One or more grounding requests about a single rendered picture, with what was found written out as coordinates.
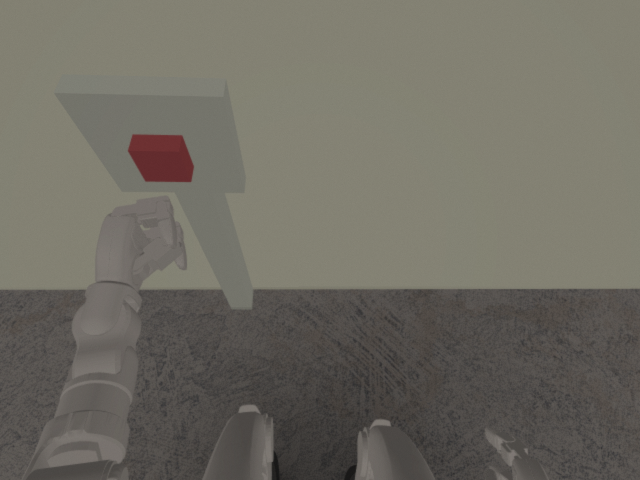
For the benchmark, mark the button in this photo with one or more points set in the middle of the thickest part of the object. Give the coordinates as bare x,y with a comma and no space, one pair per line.
161,158

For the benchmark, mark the left robot forearm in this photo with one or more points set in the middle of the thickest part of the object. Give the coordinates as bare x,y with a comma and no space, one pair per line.
90,423

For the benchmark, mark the right robot thigh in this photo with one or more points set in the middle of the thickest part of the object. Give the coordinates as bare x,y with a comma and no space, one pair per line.
387,453

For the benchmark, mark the panel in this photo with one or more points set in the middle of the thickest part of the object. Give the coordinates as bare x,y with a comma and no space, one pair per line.
108,110

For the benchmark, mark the robot left upper arm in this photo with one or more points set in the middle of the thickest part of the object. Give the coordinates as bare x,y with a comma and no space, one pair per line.
99,470

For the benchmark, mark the right robot hand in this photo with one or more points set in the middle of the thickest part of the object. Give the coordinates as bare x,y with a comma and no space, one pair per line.
515,454

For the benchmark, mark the left robot thigh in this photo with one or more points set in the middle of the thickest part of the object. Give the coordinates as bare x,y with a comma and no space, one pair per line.
245,444

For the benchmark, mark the left robot hand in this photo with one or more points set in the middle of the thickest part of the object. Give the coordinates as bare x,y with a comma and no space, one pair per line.
121,242

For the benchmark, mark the robot thigh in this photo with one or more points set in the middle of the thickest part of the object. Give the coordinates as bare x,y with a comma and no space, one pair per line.
387,453
245,444

